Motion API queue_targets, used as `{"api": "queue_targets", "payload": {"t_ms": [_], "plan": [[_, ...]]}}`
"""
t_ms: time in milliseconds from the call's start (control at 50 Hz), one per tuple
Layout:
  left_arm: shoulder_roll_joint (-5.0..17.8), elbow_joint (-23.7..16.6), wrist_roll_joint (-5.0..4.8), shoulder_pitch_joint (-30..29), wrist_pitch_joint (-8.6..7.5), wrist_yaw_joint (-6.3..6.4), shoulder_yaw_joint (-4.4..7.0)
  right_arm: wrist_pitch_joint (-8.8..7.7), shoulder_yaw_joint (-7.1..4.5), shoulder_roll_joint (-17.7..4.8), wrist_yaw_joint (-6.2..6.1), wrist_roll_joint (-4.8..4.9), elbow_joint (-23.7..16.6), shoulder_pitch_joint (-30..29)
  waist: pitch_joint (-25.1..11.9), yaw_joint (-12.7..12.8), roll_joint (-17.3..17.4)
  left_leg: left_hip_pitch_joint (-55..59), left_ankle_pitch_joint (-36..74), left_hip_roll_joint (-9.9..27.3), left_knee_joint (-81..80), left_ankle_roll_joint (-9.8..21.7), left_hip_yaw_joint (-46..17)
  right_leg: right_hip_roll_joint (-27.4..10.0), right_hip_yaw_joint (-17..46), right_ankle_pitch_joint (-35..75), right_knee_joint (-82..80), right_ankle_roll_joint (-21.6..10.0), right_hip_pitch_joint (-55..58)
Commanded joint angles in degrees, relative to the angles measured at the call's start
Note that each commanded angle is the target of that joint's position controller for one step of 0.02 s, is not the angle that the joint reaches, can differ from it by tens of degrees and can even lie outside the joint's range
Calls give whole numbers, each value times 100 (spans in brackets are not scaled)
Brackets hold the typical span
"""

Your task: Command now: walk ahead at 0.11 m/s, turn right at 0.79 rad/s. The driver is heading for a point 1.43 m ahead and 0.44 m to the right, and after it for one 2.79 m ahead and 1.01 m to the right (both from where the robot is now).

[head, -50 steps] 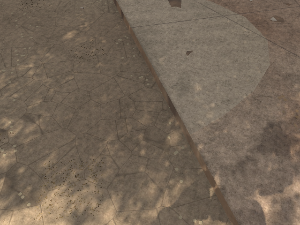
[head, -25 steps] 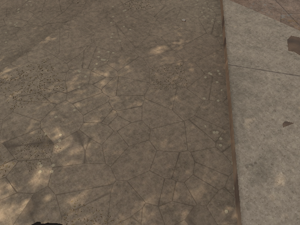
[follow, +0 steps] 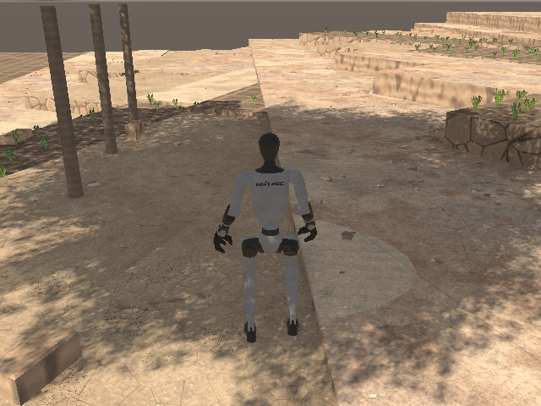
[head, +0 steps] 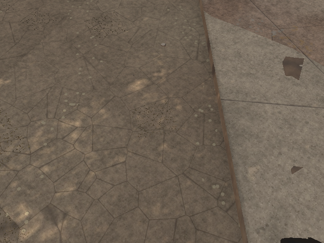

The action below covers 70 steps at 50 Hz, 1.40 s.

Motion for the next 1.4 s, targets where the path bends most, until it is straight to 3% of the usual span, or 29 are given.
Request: {"api": "queue_targets", "payload": {"t_ms": [20,120,160,180,200,220,240,280,420,600,620,640,660,680,740,820,920,940,980,1000,1020,1060,1160,1260,1320,1340,1360,1380,1400], "plan": [[127,-348,29,608,46,-97,49,-103,-304,-865,-130,33,-368,-533,-1028,189,807,451,1839,1601,-939,1188,-595,-342,161,902,-887,-162,768],[388,-603,16,184,158,-360,168,-38,-442,-1077,-48,243,-156,-408,-932,99,852,824,1094,1707,-493,749,-38,-77,-307,1173,-2320,-571,1432],[510,-572,78,348,165,-323,280,-6,-438,-919,-4,327,-12,-171,-870,172,450,624,275,1442,353,265,271,227,-389,1620,-3125,-887,2083],[948,-554,118,595,141,-242,433,47,-415,-745,33,227,98,185,-640,167,-608,-69,-759,942,1626,-164,659,-123,448,3423,-3777,-1216,2606],[1705,-808,163,528,99,-170,558,101,-361,-631,37,-13,-194,177,-449,-86,-2281,-1935,-3092,59,3574,-728,559,-1397,2820,4893,-4116,-2209,3278],[1629,-925,316,625,-71,-264,518,100,-386,-796,-5,-38,-348,-257,-1240,283,-1560,-2249,-3147,-233,4582,-664,-749,-1661,3414,4171,-4399,-2757,3284],[1516,-896,295,513,-185,-313,493,95,-416,-889,-41,109,-411,-450,-1174,253,-1023,-2386,-2647,-190,4752,-502,-1016,-1430,3073,3349,-4536,-2546,3207],[1121,-975,46,-104,-174,-220,387,66,-459,-972,-144,75,-285,-296,-915,-96,-464,-2373,-1741,-31,4235,-382,-1218,-972,2532,2633,-4464,-1969,2891],[1036,-1195,59,-321,25,28,382,5,-334,-635,-31,142,-159,-294,-1229,-130,-488,-1347,-1022,-563,2326,-606,-1372,-458,2561,2666,-4198,-1761,2617],[911,-1329,-27,-737,118,-62,368,-105,-505,-938,100,199,-15,305,-1000,-342,-862,693,-205,-533,-347,-278,-1352,178,3311,1761,-3821,-1339,1797],[569,-1268,12,-453,123,-75,258,-76,-572,-1210,81,123,19,487,-1273,-217,-186,1412,33,427,-638,59,-2009,536,2697,336,-2989,-1057,1431],[363,-1301,38,-140,88,-72,184,12,-603,-1592,57,-22,-58,243,-998,160,1479,1588,795,1495,-938,935,-3527,1529,1432,-1200,-1775,-708,354],[879,-1254,158,-142,-26,-73,316,-21,-545,-1298,63,-147,-177,184,-892,56,1521,1045,790,1977,-1028,1565,-4323,1207,1428,-1278,-351,-409,220],[1056,-1074,141,-118,-48,-82,368,-29,-443,-1011,37,-70,-298,-126,-738,115,1069,781,652,1693,-899,1497,-3762,1082,1474,-901,160,-318,373],[275,-807,269,-95,-6,-87,102,-9,-144,-434,46,110,-250,-417,-557,187,665,509,196,714,-827,904,-2699,781,1208,-198,-343,-55,938],[203,-968,151,-818,-150,-89,54,224,-482,-1356,24,205,-198,367,-465,-347,1276,1077,813,385,-618,925,-2881,862,338,-500,-2486,19,1320],[400,-547,5,-157,-267,-79,192,280,-555,-1283,-52,444,-363,311,-853,-24,1307,1161,836,364,-409,692,-3554,837,564,1011,-4678,-400,2494],[559,-467,44,0,-271,-78,248,283,-532,-1145,-86,450,-378,390,-1059,-24,1108,562,415,167,-176,437,-3326,446,686,1420,-4716,-548,3304],[1014,-441,400,-211,-225,-114,379,205,-478,-871,-58,396,-625,393,-778,-160,-1415,-1387,-2165,-824,1626,-190,-1555,-1507,2380,3395,-4727,-1797,3551],[654,-612,450,-548,-258,-101,274,197,-615,-1257,-36,304,-504,646,-739,-207,-1035,-1476,-2637,-462,3008,-433,-1478,-1889,2276,4164,-4681,-2106,3308],[378,-679,392,-813,-276,-53,190,245,-693,-1362,-12,324,-374,810,-712,-332,-673,-1428,-2413,-355,3642,-516,-1391,-1631,1786,4213,-4593,-1938,3166],[271,-655,179,-1065,-301,1,153,397,-639,-1099,-12,294,-339,912,-472,-376,-572,-1819,-1720,-161,4102,-710,-1216,-1165,1010,4188,-4438,-1626,3236],[581,-444,223,-508,-161,34,257,406,-395,-685,197,310,-909,163,-434,140,-716,-1831,-1195,162,2998,-817,-618,-1128,328,4137,-4448,-1773,3550],[933,-388,33,-648,-222,-161,393,520,-460,-895,305,295,-1108,321,-521,14,-810,-670,-1057,45,1736,-460,-118,-1343,-197,4077,-4128,-1556,3123],[699,-232,-85,-575,-349,-251,358,596,-672,-1185,211,266,-916,1174,-857,-486,-355,1077,-70,-355,321,67,-93,-1017,-857,4047,-2549,-933,2462],[521,-319,66,-453,-404,-271,300,560,-879,-1843,83,274,-897,1733,-1069,-699,862,2554,2558,398,-34,605,-1562,-447,-1083,1987,-936,-381,902],[89,-727,340,-640,-450,-274,123,451,-888,-2412,58,97,-1139,1520,-1595,-375,2255,3057,3903,1873,-64,1973,-4130,479,-398,-1849,602,-69,-646],[476,-644,277,-942,-430,-237,203,280,-783,-2009,150,35,-1168,1483,-1984,-755,1264,2794,3126,1999,-322,2208,-3992,359,581,-1683,1134,-98,-716],[564,-712,138,-1153,-421,-196,211,189,-725,-1855,144,78,-1078,1271,-1504,-605,1012,2288,1801,1669,-539,1901,-3602,293,664,-1121,958,-260,-750]]}}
